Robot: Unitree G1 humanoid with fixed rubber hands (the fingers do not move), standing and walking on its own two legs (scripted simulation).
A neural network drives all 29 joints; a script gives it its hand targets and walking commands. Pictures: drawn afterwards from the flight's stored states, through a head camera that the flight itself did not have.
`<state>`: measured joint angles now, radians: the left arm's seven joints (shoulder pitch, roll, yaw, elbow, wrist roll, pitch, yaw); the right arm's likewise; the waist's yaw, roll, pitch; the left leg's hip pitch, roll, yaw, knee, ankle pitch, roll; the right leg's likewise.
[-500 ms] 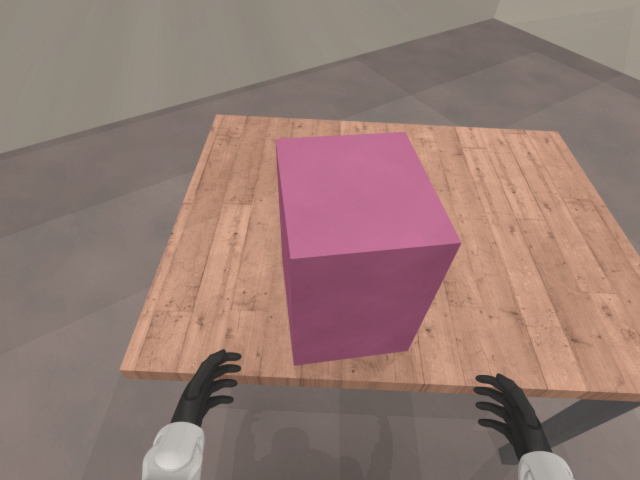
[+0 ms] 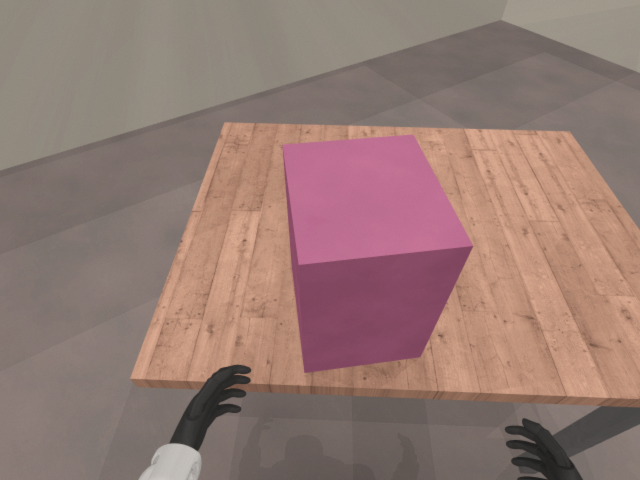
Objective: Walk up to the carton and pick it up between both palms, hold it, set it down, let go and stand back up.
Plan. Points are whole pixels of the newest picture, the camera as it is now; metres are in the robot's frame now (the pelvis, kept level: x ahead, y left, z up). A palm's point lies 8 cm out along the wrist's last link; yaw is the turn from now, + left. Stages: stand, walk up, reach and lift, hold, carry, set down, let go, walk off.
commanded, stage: stand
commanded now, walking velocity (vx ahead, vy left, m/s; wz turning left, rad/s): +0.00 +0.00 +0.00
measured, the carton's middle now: (356, 258) +0.40 -0.01 +0.04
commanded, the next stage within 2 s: none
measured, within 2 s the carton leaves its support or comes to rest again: neither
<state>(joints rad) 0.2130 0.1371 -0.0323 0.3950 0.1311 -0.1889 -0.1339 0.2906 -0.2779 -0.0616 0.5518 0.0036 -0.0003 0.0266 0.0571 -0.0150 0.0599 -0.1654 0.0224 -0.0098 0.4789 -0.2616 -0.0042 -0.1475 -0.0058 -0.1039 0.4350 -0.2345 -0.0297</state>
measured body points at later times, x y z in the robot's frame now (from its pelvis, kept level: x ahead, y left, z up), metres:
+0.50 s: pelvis +0.01 -0.01 +0.00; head +0.02 -0.01 +0.45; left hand +0.20 +0.18 -0.04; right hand +0.16 -0.27 -0.09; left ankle +0.00 +0.12 -0.74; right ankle +0.00 -0.11 -0.74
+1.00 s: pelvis +0.01 -0.01 +0.00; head +0.00 +0.00 +0.45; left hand +0.20 +0.18 -0.04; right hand +0.16 -0.28 -0.07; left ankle +0.00 +0.12 -0.74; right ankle +0.00 -0.11 -0.74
